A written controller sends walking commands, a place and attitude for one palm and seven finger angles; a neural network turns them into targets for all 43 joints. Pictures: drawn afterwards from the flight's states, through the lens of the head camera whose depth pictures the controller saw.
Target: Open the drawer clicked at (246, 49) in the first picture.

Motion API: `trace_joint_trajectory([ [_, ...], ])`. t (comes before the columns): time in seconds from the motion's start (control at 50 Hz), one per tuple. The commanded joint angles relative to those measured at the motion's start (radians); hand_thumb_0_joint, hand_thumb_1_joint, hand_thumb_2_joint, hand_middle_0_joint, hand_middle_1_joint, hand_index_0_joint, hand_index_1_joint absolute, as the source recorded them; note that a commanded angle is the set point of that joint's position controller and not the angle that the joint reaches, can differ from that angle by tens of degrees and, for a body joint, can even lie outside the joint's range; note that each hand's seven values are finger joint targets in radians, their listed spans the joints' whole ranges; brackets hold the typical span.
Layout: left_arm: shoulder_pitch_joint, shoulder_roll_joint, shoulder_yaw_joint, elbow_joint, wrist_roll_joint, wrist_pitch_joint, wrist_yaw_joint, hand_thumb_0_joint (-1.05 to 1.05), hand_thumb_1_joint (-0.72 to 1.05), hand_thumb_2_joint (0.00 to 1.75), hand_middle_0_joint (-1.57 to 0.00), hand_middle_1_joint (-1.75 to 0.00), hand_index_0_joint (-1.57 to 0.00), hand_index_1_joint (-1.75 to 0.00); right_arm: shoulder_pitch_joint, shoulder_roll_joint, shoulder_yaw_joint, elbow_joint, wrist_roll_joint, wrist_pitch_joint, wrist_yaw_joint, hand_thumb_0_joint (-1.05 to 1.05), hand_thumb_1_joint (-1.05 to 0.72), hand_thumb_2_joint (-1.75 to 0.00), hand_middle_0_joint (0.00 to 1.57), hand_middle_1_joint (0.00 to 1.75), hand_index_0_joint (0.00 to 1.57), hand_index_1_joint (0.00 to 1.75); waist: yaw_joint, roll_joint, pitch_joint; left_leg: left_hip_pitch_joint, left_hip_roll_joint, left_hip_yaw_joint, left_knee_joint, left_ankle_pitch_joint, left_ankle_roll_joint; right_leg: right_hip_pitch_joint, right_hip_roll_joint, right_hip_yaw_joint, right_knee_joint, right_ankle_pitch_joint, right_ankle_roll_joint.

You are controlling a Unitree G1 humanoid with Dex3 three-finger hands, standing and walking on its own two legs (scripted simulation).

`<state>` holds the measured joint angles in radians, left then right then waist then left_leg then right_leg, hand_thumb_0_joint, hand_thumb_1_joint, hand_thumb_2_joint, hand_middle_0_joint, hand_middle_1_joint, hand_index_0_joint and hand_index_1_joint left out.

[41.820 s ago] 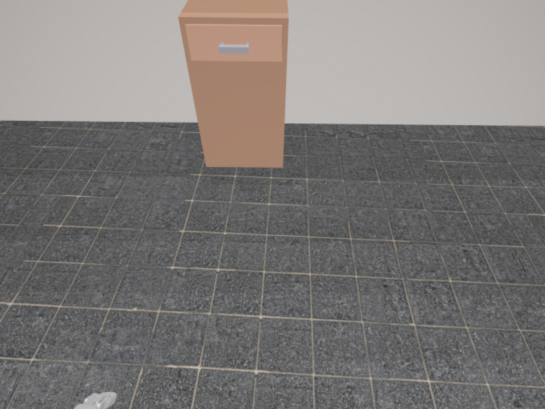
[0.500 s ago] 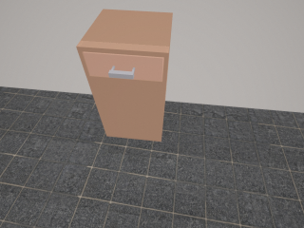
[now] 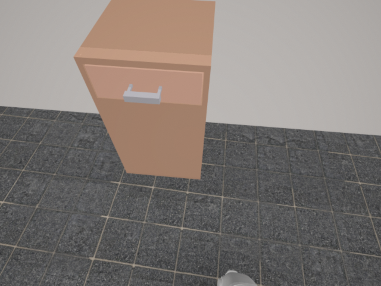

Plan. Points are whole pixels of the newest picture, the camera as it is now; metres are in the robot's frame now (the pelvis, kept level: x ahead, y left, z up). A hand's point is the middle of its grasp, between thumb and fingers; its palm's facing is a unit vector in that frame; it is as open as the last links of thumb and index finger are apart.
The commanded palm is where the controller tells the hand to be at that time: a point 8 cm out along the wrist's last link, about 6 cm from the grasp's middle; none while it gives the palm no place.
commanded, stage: take the last steps up to it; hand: left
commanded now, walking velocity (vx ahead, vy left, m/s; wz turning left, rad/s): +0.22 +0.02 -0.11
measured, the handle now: (143, 92) +0.70 +0.17 -0.08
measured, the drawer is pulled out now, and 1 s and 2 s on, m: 0.00 0.00 0.00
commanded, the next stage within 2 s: come to a stop and stand still in 0.20 s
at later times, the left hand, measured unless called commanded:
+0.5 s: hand (134, 241) +0.24 +0.15 -0.16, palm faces +0.04 -0.97 -0.23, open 7.3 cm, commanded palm none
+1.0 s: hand (130, 245) +0.23 +0.16 -0.17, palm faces -0.01 -0.95 -0.31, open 7.3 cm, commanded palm none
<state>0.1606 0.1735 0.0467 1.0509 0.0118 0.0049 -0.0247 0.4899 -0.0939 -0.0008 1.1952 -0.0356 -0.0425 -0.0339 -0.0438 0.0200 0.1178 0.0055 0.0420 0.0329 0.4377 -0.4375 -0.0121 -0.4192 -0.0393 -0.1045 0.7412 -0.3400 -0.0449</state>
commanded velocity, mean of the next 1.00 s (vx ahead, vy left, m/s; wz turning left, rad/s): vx -0.09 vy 0.03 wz -0.03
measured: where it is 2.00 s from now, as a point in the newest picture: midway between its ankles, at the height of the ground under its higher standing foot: outside the picture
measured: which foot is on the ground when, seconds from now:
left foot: down 0.00-0.04, up 0.06-0.22, down 0.24-0.44, up 0.46-0.70, down 0.72-1.00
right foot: up 0.00-0.02, down 0.04-0.24, up 0.26-0.42, down 0.44-0.72, up 0.74-0.98, down 1.00-1.00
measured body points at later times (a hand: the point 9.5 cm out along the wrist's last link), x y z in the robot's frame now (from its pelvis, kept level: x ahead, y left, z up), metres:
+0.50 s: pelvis +0.16 -0.04 +0.00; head +0.21 -0.05 +0.45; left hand +0.24 +0.20 -0.15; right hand +0.17 -0.27 -0.16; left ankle +0.09 +0.11 -0.71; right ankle +0.14 -0.15 -0.73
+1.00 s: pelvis +0.17 -0.06 -0.01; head +0.22 -0.06 +0.44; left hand +0.23 +0.21 -0.15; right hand +0.26 -0.30 -0.16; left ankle +0.22 +0.08 -0.73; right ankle +0.14 -0.18 -0.74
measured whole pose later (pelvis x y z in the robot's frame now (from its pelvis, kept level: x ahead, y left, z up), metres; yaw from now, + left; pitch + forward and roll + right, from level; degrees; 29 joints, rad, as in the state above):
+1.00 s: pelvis +0.17 -0.06 -0.01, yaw -3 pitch +1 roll +2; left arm 0.20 0.25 0.05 0.93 0.02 0.03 0.02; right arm 0.10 -0.19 -0.04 0.94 -0.02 0.06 -0.01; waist 0.03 -0.02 0.12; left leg -0.37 0.04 0.09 0.62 -0.27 -0.02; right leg -0.27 -0.04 0.03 0.62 -0.35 -0.01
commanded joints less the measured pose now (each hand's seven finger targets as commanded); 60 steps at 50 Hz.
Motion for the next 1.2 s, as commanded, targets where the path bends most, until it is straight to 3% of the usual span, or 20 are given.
trace_joint_trajectory([
  [0.0, 0.380, 0.193, 0.072, 0.033, 0.012, -0.042, 0.014, 0.00, 0.90, 0.90, -0.20, -0.30, -0.20, -0.30, -0.031, -0.144, -0.032, -0.089, 0.034, -0.024, -0.007, 0.00, -0.90, -0.90, 0.20, 0.30, 0.20, 0.30, 0.203, -0.235, -0.179, -0.543, 0.007, 0.073, 0.477, 0.274, 0.027, 0.680, -0.211, 0.349, -0.301, 0.065, -0.131],
  [0.02, 0.413, 0.238, 0.077, 0.040, 0.001, -0.043, 0.025, 0.00, 0.90, 0.90, -0.20, -0.30, -0.20, -0.30, -0.088, -0.124, -0.036, -0.130, 0.037, -0.021, -0.005, 0.00, -0.90, -0.90, 0.20, 0.30, 0.20, 0.30, 0.202, -0.329, -0.171, -0.625, -0.025, 0.032, 0.801, -0.176, 0.024, 0.603, -0.417, 0.632, -0.471, 0.106, -0.224],
  [0.08, 0.126, 0.154, 0.057, -0.039, 0.012, -0.038, 0.055, 0.00, 0.90, 0.90, -0.20, -0.30, -0.20, -0.30, -0.128, -0.065, -0.044, -0.137, 0.018, 0.006, 0.017, 0.00, -0.90, -0.90, 0.20, 0.30, 0.20, 0.30, 0.052, -0.148, 0.043, -0.545, 0.132, -0.098, 0.682, -0.145, 0.027, 0.134, -0.343, 0.404, -0.500, 0.010, -0.187],
  [0.18, 0.012, 0.127, 0.050, -0.072, 0.004, -0.046, 0.037, 0.00, 0.90, 0.90, -0.20, -0.30, -0.20, -0.30, 0.115, -0.021, -0.035, -0.061, 0.005, 0.015, 0.029, 0.00, -0.90, -0.90, 0.20, 0.30, 0.20, 0.30, -0.067, 0.034, -0.091, -0.044, 0.027, 0.105, 0.130, 0.190, -0.019, -0.108, -0.144, 0.132, -0.350, -0.158, -0.083],
  [0.22, 0.007, 0.015, 0.028, -0.113, -0.007, -0.030, 0.026, 0.00, 0.90, 0.90, -0.20, -0.30, -0.20, -0.30, 0.195, -0.193, -0.071, -0.061, -0.015, -0.004, 0.009, 0.00, -0.90, -0.90, 0.20, 0.30, 0.20, 0.30, -0.091, 0.517, -0.057, -0.067, 0.362, -0.432, -0.271, -0.102, 0.104, -0.271, 0.059, -0.028, 0.163, -0.254, 0.026],
  [0.28, -0.070, 0.041, 0.038, -0.134, 0.012, -0.043, 0.005, 0.00, 0.90, 0.90, -0.20, -0.30, -0.20, -0.30, 0.037, -0.229, -0.078, -0.145, -0.017, -0.011, -0.005, 0.00, -0.90, -0.90, 0.20, 0.30, 0.20, 0.30, -0.036, 0.065, -0.044, -0.096, 0.365, -0.371, -0.185, 0.295, 0.210, -0.264, -0.034, 0.087, 0.276, -0.158, 0.026],
  [0.32, -0.049, 0.019, 0.020, -0.113, 0.006, -0.037, 0.016, 0.00, 0.90, 0.90, -0.20, -0.30, -0.20, -0.30, -0.033, -0.191, -0.055, -0.146, -0.017, -0.010, -0.016, 0.00, -0.90, -0.90, 0.20, 0.30, 0.20, 0.30, -0.010, 0.136, -0.045, -0.060, 0.270, -0.110, -0.040, 0.946, 0.135, -0.133, -0.031, 0.047, 0.077, -0.144, 0.035],
  [0.36, 0.044, 0.063, 0.027, -0.094, 0.005, -0.037, 0.020, 0.00, 0.90, 0.90, -0.20, -0.30, -0.20, -0.30, -0.099, -0.223, -0.059, -0.168, -0.002, -0.001, -0.024, 0.00, -0.90, -0.90, 0.20, 0.30, 0.20, 0.30, 0.027, 0.160, -0.119, -0.017, 0.182, 0.003, 0.079, 1.072, 0.061, 0.055, 0.029, -0.011, -0.196, 0.029, 0.039],
  [0.4, 0.222, 0.172, 0.057, -0.054, 0.013, -0.040, 0.036, 0.00, 0.90, 0.90, -0.20, -0.30, -0.20, -0.30, -0.131, -0.206, -0.077, -0.214, 0.030, 0.014, -0.020, 0.00, -0.90, -0.90, 0.20, 0.30, 0.20, 0.30, 0.080, -0.074, -0.240, -0.245, 0.086, 0.069, 0.272, 0.734, -0.003, 0.408, -0.067, 0.142, -0.254, 0.840, 0.013],
  [0.44, 0.222, 0.243, 0.052, -0.045, 0.014, -0.030, 0.049, 0.00, 0.90, 0.90, -0.20, -0.30, -0.20, -0.30, -0.177, -0.166, -0.070, -0.240, 0.047, 0.039, -0.015, 0.00, -0.90, -0.90, 0.20, 0.30, 0.20, 0.30, 0.085, -0.281, -0.222, -0.422, -0.015, 0.021, 0.482, -0.184, -0.031, 0.476, -0.359, 0.297, -0.269, 1.389, -0.177],
  [0.5, 0.119, 0.210, 0.065, -0.085, 0.021, -0.007, 0.072, 0.00, 0.90, 0.90, -0.20, -0.30, -0.20, -0.30, -0.271, -0.142, -0.071, -0.243, 0.032, 0.072, -0.010, 0.00, -0.90, -0.90, 0.20, 0.30, 0.20, 0.30, 0.084, -0.244, -0.048, -0.527, -0.017, -0.026, 0.541, -0.176, -0.022, 0.397, -0.302, 0.265, -0.289, 1.274, -0.180],
  [0.64, 0.036, 0.232, 0.072, -0.120, -0.001, -0.005, 0.075, 0.00, 0.90, 0.90, -0.20, -0.30, -0.20, -0.30, -0.259, -0.194, -0.078, -0.246, 0.022, 0.081, 0.015, 0.00, -0.90, -0.90, 0.20, 0.30, 0.20, 0.30, 0.028, -0.115, -0.206, -0.278, -0.026, 0.022, 0.059, 0.265, -0.037, 0.422, -0.236, 0.189, -0.201, 0.983, -0.076],
  [0.66, 0.031, 0.215, 0.065, -0.125, -0.003, -0.002, 0.072, 0.00, 0.90, 0.90, -0.20, -0.30, -0.20, -0.30, -0.232, -0.216, -0.084, -0.247, 0.018, 0.075, 0.016, 0.00, -0.90, -0.90, 0.20, 0.30, 0.20, 0.30, 0.019, -0.064, -0.240, -0.138, 0.028, -0.002, -0.017, 0.568, -0.011, 0.336, -0.181, 0.142, -0.151, 0.816, -0.020],
  [0.7, 0.080, 0.133, 0.035, -0.144, -0.014, 0.011, 0.073, 0.00, 0.90, 0.90, -0.20, -0.30, -0.20, -0.30, -0.187, -0.349, -0.104, -0.265, 0.013, 0.073, 0.006, 0.00, -0.90, -0.90, 0.20, 0.30, 0.20, 0.30, -0.003, 0.277, -0.313, 0.050, 0.386, -0.330, -0.048, 1.362, 0.228, 0.046, 0.036, 0.080, 0.247, -0.329, 0.074],
  [0.72, 0.096, 0.142, 0.038, -0.137, -0.007, 0.022, 0.077, 0.00, 0.90, 0.90, -0.20, -0.30, -0.20, -0.30, -0.205, -0.353, -0.099, -0.275, 0.006, 0.081, 0.003, 0.00, -0.90, -0.90, 0.20, 0.30, 0.20, 0.30, -0.008, 0.205, -0.301, 0.001, 0.377, -0.242, -0.021, 1.204, 0.278, 0.060, 0.038, 0.166, 0.407, -0.373, 0.051],
  [0.92, 0.207, 0.140, 0.027, -0.112, 0.012, 0.031, 0.048, 0.00, 0.90, 0.90, -0.20, -0.30, -0.20, -0.30, -0.384, -0.289, -0.084, -0.316, 0.013, 0.080, -0.001, 0.00, -0.90, -0.90, 0.20, 0.30, 0.20, 0.30, 0.098, 0.047, -0.165, -0.300, 0.174, -0.094, 0.053, 0.409, 0.109, 0.265, 0.017, 0.082, -0.212, 0.061, 0.057],
  [0.96, 0.102, 0.268, 0.031, -0.149, 0.027, 0.009, 0.053, 0.00, 0.90, 0.90, -0.20, -0.30, -0.20, -0.30, -0.333, -0.190, -0.069, -0.333, 0.032, 0.090, 0.022, 0.00, -0.90, -0.90, 0.20, 0.30, 0.20, 0.30, 0.035, -0.309, -0.085, -0.346, -0.038, 0.004, 0.262, -0.023, -0.005, 0.117, -0.277, 0.477, -0.509, 0.159, -0.072],
  [1.06, 0.011, 0.211, 0.020, -0.140, 0.009, -0.005, 0.057, 0.00, 0.90, 0.90, -0.20, -0.30, -0.20, -0.30, -0.270, -0.182, -0.060, -0.263, 0.026, 0.075, 0.021, 0.00, -0.90, -0.90, 0.20, 0.30, 0.20, 0.30, 0.000, -0.283, -0.114, -0.261, -0.015, -0.042, 0.183, 0.117, 0.011, 0.189, -0.156, 0.271, -0.341, 0.468, -0.072],
  [1.12, 0.104, 0.144, 0.004, -0.115, -0.010, -0.003, 0.061, 0.00, 0.90, 0.90, -0.20, -0.30, -0.20, -0.30, -0.251, -0.248, -0.054, -0.231, 0.018, 0.038, 0.005, 0.00, -0.90, -0.90, 0.20, 0.30, 0.20, 0.30, 0.044, 0.066, -0.200, -0.112, 0.149, -0.192, -0.006, 0.717, 0.081, 0.211, -0.033, 0.156, -0.203, 0.324, 0.036],
  [1.18, 0.103, 0.146, -0.001, -0.074, -0.003, 0.002, 0.058, 0.00, 0.90, 0.90, -0.20, -0.30, -0.20, -0.30, -0.295, -0.219, -0.041, -0.207, 0.020, 0.037, 0.003, 0.00, -0.90, -0.90, 0.20, 0.30, 0.20, 0.30, 0.060, 0.079, -0.130, -0.214, 0.101, -0.133, -0.058, 0.477, 0.061, 0.269, -0.029, 0.167, -0.303, 0.213, 0.030],
])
